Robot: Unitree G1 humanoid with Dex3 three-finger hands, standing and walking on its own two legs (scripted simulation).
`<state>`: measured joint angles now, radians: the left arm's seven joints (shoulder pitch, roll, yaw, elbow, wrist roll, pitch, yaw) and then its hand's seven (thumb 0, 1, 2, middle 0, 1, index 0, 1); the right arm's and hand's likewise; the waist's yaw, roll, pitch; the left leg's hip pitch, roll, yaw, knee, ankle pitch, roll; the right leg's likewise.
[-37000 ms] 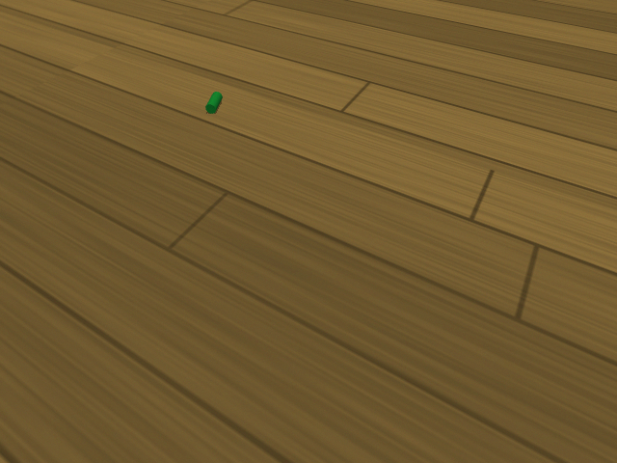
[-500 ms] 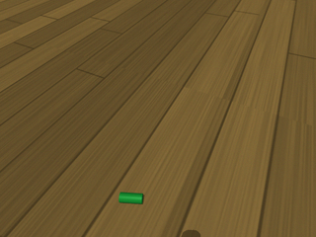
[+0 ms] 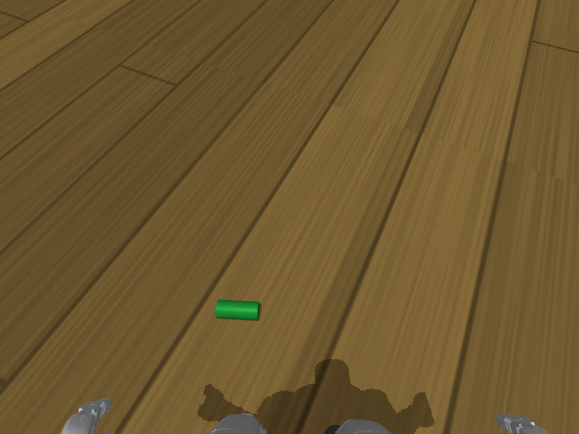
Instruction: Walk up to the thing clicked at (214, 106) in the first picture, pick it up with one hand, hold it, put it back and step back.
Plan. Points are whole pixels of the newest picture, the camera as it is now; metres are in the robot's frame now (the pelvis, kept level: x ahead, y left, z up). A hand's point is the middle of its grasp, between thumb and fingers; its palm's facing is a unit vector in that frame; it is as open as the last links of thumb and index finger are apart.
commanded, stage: step back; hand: left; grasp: from above
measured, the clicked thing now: (237, 309) +0.52 +0.18 -0.74
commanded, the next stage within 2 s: none
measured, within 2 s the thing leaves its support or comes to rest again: neither
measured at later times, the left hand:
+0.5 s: hand out of the picture +0.01 +0.29 -0.16, palm faces -0.09 -0.91 -0.40, open 7.3 cm
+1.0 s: hand out of the picture -0.12 +0.29 -0.15, palm faces -0.03 -0.93 -0.36, open 7.4 cm
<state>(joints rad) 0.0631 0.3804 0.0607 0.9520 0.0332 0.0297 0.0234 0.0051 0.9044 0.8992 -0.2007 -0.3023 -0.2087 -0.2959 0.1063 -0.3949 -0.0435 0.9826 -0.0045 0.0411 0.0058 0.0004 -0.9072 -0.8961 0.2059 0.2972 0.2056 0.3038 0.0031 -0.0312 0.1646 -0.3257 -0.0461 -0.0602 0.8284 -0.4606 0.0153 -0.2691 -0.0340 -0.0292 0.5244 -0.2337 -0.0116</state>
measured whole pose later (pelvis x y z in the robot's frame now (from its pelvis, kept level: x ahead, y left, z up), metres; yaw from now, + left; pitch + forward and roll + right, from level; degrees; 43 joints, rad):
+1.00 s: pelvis -0.25 +0.02 +0.00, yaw -2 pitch -2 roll -1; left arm 0.13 0.40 0.08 0.80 0.01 0.07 0.01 0.01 0.91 0.90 -0.20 -0.30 -0.21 -0.30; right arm 0.17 -0.35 -0.03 0.87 -0.03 0.02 -0.01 0.00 -0.90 -0.90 0.21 0.30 0.21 0.30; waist 0.00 -0.04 0.17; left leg -0.26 0.00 -0.04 0.57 -0.28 0.02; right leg -0.48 0.12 0.14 1.18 -0.51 0.00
